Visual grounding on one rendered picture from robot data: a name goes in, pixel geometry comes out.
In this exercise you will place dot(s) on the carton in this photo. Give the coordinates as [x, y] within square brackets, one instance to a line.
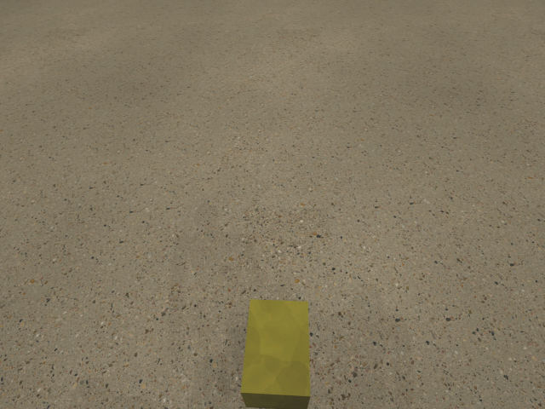
[276, 371]

